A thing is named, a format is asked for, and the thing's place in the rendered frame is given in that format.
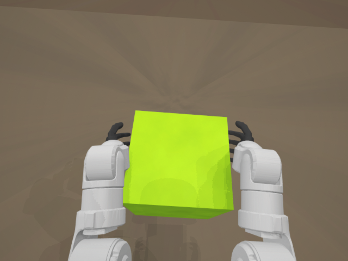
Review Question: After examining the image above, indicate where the left robot upper arm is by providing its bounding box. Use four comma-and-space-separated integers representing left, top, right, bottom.
69, 238, 132, 261

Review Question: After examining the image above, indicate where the robot right forearm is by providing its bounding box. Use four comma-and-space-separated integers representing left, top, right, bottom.
232, 141, 296, 261

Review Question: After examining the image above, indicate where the right robot hand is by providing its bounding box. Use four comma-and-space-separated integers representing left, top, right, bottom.
228, 121, 254, 162

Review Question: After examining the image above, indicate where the carton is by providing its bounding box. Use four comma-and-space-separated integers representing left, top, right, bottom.
123, 110, 234, 219

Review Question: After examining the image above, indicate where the right robot upper arm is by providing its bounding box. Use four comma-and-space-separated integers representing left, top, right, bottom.
231, 241, 295, 261

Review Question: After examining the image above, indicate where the left robot hand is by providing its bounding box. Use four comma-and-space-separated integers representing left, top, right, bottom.
106, 122, 131, 146

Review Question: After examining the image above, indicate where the robot left forearm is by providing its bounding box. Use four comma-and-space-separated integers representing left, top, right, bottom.
68, 140, 130, 261

